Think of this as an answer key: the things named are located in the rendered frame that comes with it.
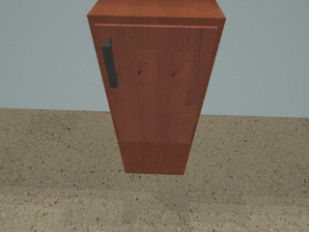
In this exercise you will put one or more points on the cupboard door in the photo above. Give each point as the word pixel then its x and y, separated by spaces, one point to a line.
pixel 161 70

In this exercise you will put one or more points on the handle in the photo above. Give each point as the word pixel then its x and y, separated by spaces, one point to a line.
pixel 109 62

